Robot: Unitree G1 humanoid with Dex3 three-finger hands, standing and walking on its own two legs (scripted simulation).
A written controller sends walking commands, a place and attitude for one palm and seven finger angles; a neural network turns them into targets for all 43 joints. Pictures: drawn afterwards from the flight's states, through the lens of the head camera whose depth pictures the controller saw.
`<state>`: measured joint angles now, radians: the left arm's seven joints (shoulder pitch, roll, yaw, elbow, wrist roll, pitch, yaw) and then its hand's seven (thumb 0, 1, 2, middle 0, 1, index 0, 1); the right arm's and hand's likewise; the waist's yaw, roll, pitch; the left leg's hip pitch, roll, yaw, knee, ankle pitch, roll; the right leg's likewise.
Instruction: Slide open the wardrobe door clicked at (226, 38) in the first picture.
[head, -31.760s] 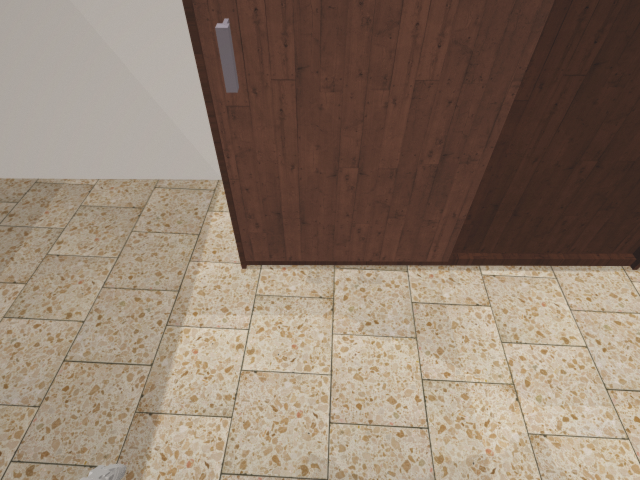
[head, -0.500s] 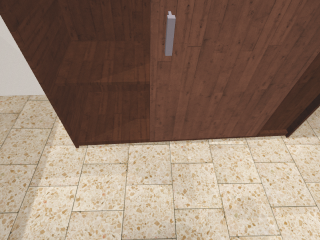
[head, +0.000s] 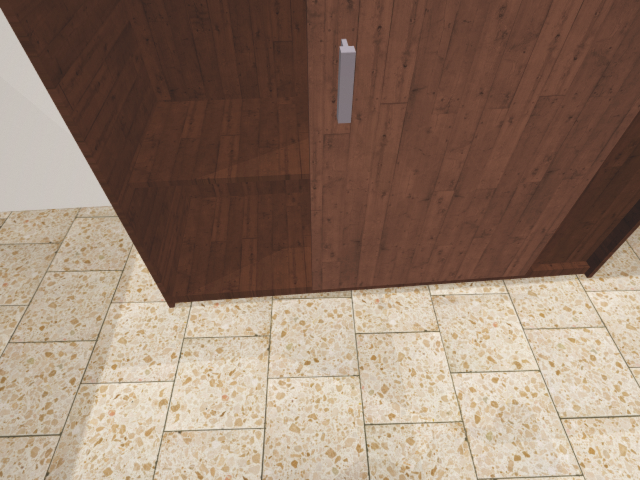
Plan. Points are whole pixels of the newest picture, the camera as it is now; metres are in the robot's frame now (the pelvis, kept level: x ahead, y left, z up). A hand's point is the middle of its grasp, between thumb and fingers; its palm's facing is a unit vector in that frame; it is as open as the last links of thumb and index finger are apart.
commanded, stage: let the arm hang, fingers relaxed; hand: left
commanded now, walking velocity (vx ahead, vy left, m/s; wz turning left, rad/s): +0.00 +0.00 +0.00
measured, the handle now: (344, 81) +0.82 +0.00 +0.09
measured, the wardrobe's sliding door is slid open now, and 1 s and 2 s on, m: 0.51 0.51 0.51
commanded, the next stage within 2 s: look to check the result in 0.32 s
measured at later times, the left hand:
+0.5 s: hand out of the picture +0.05 +0.18 -0.17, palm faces -0.01 -0.98 -0.21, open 7.4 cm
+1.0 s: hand out of the picture +0.06 +0.17 -0.17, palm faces +0.00 -0.98 -0.18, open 7.4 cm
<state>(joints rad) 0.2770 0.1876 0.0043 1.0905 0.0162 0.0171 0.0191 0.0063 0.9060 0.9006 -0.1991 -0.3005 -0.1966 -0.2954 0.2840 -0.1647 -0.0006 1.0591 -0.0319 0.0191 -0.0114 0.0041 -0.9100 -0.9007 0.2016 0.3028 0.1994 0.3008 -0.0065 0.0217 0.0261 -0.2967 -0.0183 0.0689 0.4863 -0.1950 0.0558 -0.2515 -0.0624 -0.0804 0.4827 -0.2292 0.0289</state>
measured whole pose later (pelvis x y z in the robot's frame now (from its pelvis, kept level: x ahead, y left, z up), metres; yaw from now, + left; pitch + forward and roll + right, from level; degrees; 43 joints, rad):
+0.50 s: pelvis +0.03 +0.00 +0.01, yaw +0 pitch +0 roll +0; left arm 0.22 0.19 0.00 1.12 0.01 0.00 0.02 0.01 0.90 0.90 -0.20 -0.30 -0.20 -0.30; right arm 0.21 -0.18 0.01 1.11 -0.02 0.00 -0.02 0.00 -0.91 -0.90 0.20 0.30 0.20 0.30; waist -0.01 0.00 0.05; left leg -0.22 -0.02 0.07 0.42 -0.20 0.05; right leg -0.17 -0.06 -0.08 0.41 -0.23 0.03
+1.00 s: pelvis +0.04 +0.00 +0.01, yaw +0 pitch -1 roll +0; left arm 0.23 0.17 -0.01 1.14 0.01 0.00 0.02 0.00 0.90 0.90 -0.20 -0.30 -0.20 -0.30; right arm 0.22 -0.17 0.01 1.13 -0.02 -0.01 -0.02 0.00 -0.91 -0.90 0.20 0.30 0.20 0.30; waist 0.00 -0.02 0.05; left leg -0.17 -0.02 0.07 0.39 -0.22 0.05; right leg -0.12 -0.06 -0.07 0.37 -0.24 0.04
